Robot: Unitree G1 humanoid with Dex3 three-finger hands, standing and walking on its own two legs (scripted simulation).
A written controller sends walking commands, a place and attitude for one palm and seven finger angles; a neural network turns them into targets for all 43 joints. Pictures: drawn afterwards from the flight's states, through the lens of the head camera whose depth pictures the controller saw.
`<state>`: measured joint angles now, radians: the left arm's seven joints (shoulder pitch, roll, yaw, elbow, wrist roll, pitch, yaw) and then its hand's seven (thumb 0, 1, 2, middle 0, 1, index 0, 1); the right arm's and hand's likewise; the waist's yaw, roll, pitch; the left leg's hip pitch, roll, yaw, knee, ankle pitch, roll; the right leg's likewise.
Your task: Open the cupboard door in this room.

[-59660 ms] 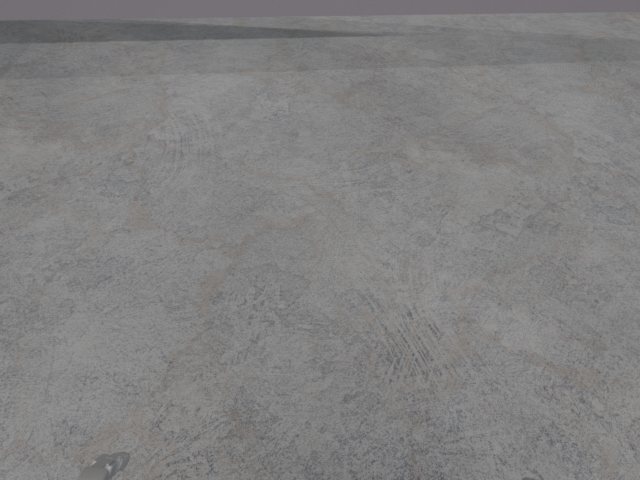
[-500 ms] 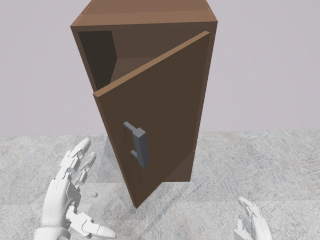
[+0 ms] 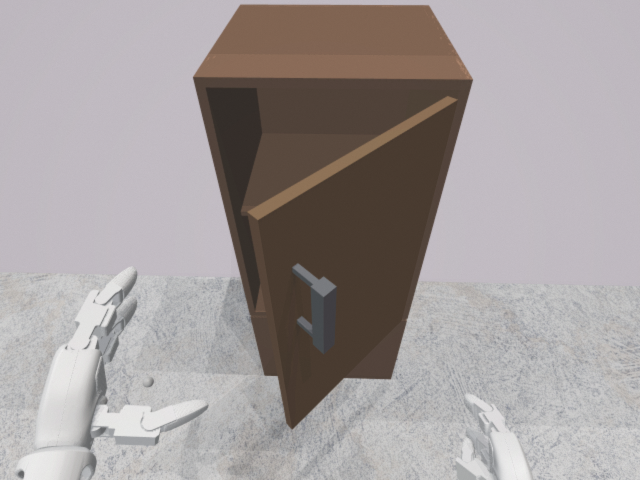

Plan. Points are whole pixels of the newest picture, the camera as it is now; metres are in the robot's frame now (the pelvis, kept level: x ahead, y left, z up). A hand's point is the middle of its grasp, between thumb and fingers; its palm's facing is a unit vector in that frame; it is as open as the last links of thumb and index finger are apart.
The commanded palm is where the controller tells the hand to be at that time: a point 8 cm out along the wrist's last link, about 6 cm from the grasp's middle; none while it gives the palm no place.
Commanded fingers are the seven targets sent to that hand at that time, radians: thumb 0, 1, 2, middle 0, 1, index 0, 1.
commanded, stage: draw the hand back to the body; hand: left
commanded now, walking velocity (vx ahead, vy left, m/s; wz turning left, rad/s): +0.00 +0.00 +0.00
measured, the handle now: (312, 308) +0.33 +0.05 +0.05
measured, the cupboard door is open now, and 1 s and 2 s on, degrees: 47 47 47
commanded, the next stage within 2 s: step back with the hand held close in 0.78 s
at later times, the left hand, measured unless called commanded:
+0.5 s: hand (65, 333) +0.19 +0.25 +0.18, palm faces +0.45 -0.79 -0.41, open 8.1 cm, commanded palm +0.14 +0.29 +0.18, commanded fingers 0.00 0.90 0.90 -0.20 -0.30 -0.20 -0.30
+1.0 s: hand (90, 337) +0.19 +0.23 +0.17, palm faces +0.44 -0.78 -0.44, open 7.4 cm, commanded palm +0.14 +0.27 +0.19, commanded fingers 0.00 0.90 0.90 -0.20 -0.30 -0.20 -0.30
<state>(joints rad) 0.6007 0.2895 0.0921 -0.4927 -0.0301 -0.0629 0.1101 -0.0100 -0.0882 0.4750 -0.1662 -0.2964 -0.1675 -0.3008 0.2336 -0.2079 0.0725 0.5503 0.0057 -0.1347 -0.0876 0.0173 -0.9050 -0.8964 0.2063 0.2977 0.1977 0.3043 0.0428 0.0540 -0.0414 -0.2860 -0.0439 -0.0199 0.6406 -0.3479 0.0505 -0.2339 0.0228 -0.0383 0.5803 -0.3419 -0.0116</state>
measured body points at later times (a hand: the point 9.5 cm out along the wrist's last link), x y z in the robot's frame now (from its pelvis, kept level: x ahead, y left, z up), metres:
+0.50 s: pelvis +0.00 -0.01 +0.02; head -0.02 -0.02 +0.47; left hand +0.16 +0.29 +0.20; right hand +0.19 -0.23 -0.07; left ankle -0.01 +0.08 -0.73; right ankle -0.02 -0.11 -0.73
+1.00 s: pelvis +0.00 -0.03 +0.02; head -0.01 -0.05 +0.47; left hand +0.16 +0.27 +0.20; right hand +0.18 -0.26 -0.07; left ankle -0.01 +0.08 -0.73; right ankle -0.02 -0.12 -0.73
